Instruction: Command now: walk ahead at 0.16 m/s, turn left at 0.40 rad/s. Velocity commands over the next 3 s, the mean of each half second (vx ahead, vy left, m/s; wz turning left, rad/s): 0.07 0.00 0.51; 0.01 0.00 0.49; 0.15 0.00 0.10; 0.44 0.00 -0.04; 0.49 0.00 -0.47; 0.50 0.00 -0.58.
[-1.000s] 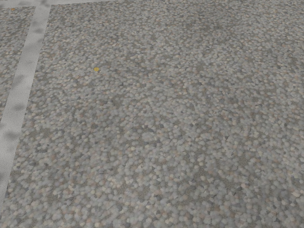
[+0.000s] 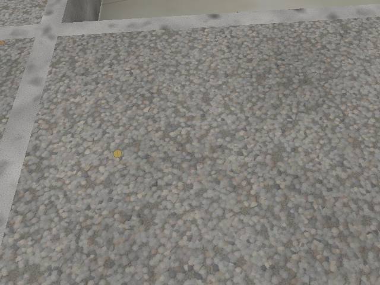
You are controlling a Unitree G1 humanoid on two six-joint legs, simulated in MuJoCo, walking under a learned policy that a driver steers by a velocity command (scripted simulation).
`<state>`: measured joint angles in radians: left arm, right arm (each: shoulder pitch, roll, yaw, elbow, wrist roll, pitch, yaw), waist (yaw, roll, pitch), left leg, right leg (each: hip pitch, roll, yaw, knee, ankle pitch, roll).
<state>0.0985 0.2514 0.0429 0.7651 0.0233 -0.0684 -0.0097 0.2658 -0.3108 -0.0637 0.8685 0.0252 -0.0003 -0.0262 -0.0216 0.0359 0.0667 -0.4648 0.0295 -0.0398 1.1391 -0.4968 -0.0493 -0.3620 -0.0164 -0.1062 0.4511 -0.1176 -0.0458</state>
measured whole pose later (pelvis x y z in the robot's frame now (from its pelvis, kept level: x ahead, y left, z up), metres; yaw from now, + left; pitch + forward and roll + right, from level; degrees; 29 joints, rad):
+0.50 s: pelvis +0.06 +0.05 +0.01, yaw +17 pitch +2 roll -2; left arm 0.03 0.32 0.09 0.83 0.00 0.01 0.03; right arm 0.19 -0.30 -0.08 0.70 0.00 0.02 -0.02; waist -0.01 -0.03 0.07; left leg -0.32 -0.03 -0.04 0.46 -0.18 0.06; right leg -0.53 -0.01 0.01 1.07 -0.42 0.06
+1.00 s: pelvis +0.08 +0.02 +0.01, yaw +32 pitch +1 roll +1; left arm 0.15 0.27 0.06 0.85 0.00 0.00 0.02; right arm 0.17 -0.35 -0.10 0.70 0.01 0.05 -0.04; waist 0.02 0.04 0.06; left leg -0.44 -0.06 -0.12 0.98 -0.44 -0.08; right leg -0.21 -0.02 0.01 0.43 -0.23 -0.01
